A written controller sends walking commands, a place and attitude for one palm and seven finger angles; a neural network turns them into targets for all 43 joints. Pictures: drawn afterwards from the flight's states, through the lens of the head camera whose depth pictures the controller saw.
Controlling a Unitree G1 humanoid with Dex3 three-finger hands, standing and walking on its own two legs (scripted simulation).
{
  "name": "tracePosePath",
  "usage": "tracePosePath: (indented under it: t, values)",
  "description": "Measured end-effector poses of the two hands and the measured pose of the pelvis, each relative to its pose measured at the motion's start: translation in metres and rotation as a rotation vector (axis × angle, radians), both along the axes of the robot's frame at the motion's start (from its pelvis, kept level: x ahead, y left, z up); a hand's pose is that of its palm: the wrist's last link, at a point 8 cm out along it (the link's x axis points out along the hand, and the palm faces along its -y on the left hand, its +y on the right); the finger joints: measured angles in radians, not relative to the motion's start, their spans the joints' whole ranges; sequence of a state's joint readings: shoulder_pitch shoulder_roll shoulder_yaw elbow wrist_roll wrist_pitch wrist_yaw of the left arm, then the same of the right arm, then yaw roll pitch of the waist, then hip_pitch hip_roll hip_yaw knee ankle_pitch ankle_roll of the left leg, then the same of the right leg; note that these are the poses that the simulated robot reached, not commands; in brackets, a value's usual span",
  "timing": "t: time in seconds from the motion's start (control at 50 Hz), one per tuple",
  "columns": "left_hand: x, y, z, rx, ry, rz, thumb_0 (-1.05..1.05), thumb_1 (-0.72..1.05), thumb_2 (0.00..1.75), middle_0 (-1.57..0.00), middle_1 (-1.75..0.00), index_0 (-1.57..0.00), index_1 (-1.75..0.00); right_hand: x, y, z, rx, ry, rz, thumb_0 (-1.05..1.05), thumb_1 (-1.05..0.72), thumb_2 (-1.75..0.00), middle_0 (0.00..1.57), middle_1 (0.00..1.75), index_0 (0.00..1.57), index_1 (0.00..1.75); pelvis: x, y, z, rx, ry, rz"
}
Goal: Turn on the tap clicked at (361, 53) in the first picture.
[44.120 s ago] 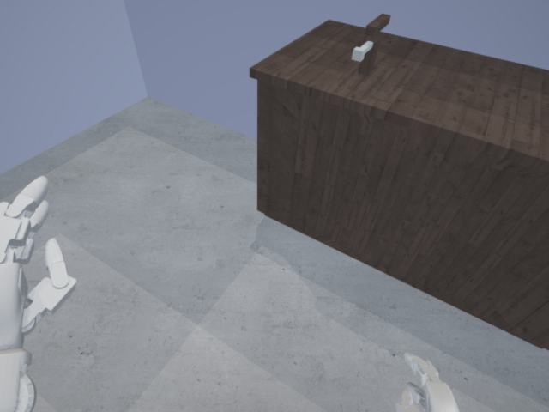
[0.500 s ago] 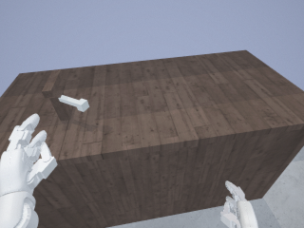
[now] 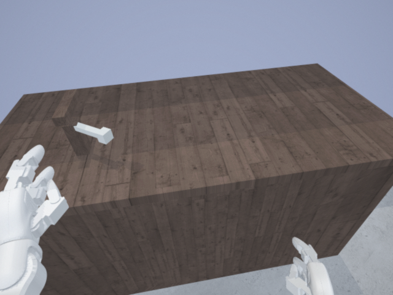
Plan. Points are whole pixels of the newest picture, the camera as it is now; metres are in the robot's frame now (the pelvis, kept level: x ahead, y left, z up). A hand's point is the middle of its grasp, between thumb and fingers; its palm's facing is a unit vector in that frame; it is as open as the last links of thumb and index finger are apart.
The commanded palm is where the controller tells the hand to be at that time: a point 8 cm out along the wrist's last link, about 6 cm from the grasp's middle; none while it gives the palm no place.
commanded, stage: reach beside the lever's end, fingers flat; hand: left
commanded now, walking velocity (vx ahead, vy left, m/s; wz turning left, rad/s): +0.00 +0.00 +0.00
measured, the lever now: (104, 135) +0.42 +0.30 +0.12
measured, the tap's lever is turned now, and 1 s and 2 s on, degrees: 55 55 55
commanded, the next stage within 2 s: push the lever round in 1.98 s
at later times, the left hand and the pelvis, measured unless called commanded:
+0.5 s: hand (55, 184) +0.24 +0.30 +0.15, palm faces +0.54 -0.83 -0.12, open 7.4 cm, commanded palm +0.19 +0.34 +0.16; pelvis +0.00 +0.01 +0.00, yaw -1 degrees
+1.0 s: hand (49, 169) +0.28 +0.35 +0.14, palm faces +0.55 -0.83 -0.11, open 7.6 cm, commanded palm +0.24 +0.39 +0.14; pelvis +0.01 +0.01 +0.00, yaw -1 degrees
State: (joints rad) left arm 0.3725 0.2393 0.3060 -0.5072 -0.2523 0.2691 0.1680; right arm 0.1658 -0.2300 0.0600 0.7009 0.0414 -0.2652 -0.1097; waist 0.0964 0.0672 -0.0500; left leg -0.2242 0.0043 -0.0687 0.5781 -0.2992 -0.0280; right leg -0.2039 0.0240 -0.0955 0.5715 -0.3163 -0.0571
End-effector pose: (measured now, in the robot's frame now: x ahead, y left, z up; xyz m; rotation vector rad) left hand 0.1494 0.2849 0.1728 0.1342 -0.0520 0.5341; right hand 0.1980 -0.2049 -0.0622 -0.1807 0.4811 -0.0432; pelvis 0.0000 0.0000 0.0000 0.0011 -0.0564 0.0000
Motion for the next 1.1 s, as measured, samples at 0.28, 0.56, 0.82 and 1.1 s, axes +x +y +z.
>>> tracePosePath:
  t: [0.28,0.56,0.82,1.1]
  values:
    - [0.025,0.027,-0.007,-0.015,0.022,0.021,0.02,0.90,0.90,-0.20,-0.30,-0.21,-0.30,-0.010,-0.009,-0.005,-0.018,0.040,-0.050,0.02,-0.90,-0.90,0.20,0.30,0.20,0.30,0.000,0.002,0.002,0.000,0.013,-0.008]
    - [0.044,0.052,-0.014,-0.016,0.038,0.038,0.02,0.90,0.90,-0.19,-0.28,-0.20,-0.28,-0.015,-0.013,-0.009,-0.034,0.077,-0.083,0.02,-0.90,-0.90,0.20,0.30,0.20,0.30,0.006,0.009,0.002,0.002,0.036,-0.015]
    - [0.068,0.078,-0.021,-0.033,0.048,0.058,0.02,0.90,0.90,-0.18,-0.24,-0.19,-0.25,-0.019,-0.013,-0.014,-0.054,0.113,-0.090,0.02,-0.90,-0.90,0.21,0.30,0.20,0.30,0.005,0.011,0.001,-0.001,0.053,-0.006]
    - [0.087,0.107,-0.030,-0.040,0.075,0.077,0.02,0.90,0.90,-0.17,-0.21,-0.18,-0.21,-0.037,-0.028,-0.019,-0.074,0.169,-0.138,0.02,-0.90,-0.90,0.21,0.30,0.20,0.30,0.008,0.013,0.001,-0.003,0.084,-0.016]
